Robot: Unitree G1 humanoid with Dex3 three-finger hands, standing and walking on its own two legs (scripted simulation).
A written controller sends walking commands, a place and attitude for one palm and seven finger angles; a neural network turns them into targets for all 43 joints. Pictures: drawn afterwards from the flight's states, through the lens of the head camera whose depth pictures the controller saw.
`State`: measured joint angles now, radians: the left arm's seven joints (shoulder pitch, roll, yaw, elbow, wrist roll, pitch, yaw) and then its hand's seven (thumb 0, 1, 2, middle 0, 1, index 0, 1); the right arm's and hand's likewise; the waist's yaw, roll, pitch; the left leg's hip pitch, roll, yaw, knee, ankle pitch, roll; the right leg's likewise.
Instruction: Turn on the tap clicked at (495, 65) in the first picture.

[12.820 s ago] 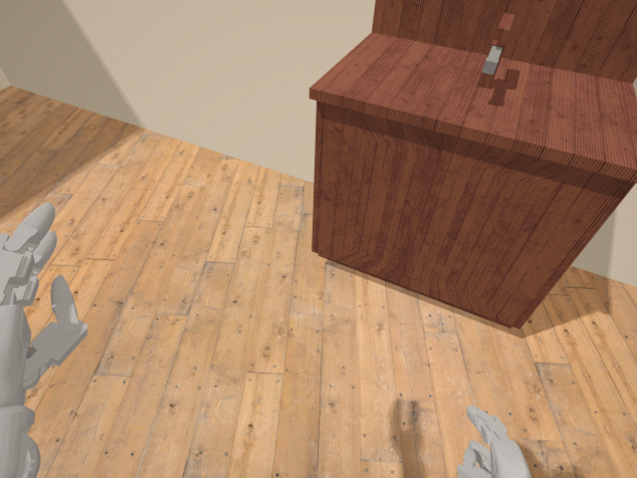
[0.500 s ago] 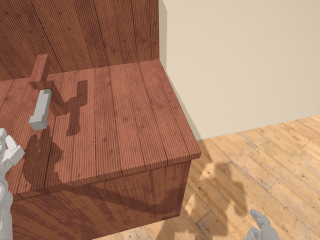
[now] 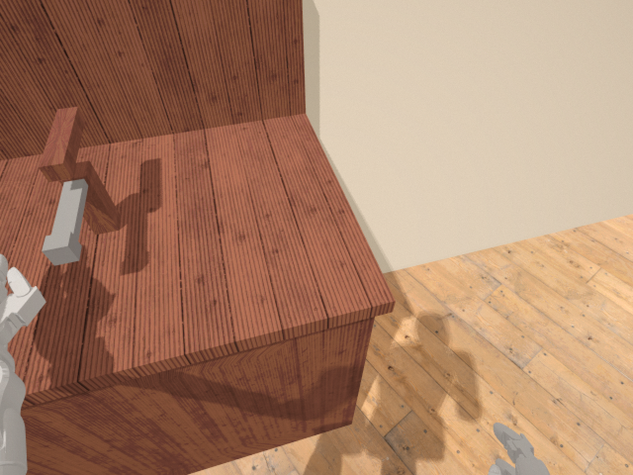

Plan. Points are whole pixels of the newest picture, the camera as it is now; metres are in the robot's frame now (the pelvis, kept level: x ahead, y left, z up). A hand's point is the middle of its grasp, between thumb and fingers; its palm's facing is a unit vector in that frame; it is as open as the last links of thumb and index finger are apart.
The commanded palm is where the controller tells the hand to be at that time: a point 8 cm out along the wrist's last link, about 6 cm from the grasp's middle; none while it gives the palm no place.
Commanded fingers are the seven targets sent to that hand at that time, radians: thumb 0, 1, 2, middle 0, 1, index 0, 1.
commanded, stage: push the lever round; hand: left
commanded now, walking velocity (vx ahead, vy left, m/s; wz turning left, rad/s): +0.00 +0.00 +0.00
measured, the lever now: (62, 248) +0.33 +0.34 +0.12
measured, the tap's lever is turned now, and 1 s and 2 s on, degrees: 0 3 19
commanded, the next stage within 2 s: none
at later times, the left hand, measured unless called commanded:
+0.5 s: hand (54, 291) +0.28 +0.33 +0.11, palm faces +0.58 -0.81 -0.12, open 7.8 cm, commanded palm +0.23 +0.37 +0.10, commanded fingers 0.00 0.90 0.90 -0.15 -0.15 -0.15 -0.15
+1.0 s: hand (77, 286) +0.29 +0.31 +0.10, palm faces +0.61 -0.79 -0.10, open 7.7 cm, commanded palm +0.24 +0.34 +0.10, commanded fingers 0.00 0.90 0.90 -0.15 -0.15 -0.15 -0.15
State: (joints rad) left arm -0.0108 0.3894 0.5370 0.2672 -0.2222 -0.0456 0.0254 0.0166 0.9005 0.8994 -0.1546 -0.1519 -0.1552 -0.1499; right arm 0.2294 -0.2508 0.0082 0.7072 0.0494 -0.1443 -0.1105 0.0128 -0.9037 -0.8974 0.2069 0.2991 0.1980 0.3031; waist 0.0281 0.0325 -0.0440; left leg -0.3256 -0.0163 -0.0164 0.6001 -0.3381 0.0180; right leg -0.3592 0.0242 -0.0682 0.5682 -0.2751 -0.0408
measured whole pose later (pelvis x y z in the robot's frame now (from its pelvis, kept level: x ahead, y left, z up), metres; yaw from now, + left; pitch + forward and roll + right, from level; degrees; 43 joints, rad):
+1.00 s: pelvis +0.00 -0.01 +0.00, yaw +1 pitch +3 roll +0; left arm -0.06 0.30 0.44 0.23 -0.19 -0.03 0.15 0.02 0.92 0.91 -0.15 -0.15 -0.15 -0.15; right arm 0.20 -0.25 0.01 0.72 0.05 -0.11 -0.11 0.01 -0.90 -0.90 0.21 0.30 0.20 0.30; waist 0.03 0.04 -0.04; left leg -0.32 -0.01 -0.03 0.60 -0.33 0.00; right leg -0.35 0.03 -0.08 0.57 -0.28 -0.05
